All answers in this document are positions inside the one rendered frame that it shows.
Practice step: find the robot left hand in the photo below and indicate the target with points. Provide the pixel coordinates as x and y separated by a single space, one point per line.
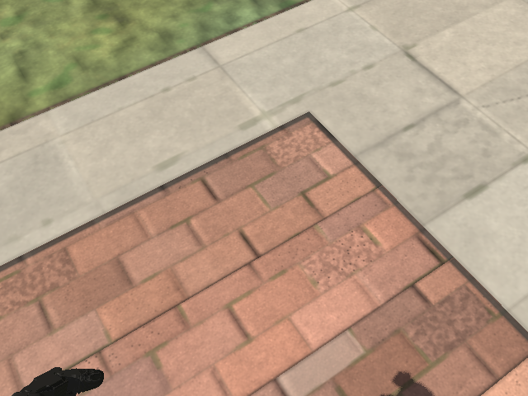
58 382

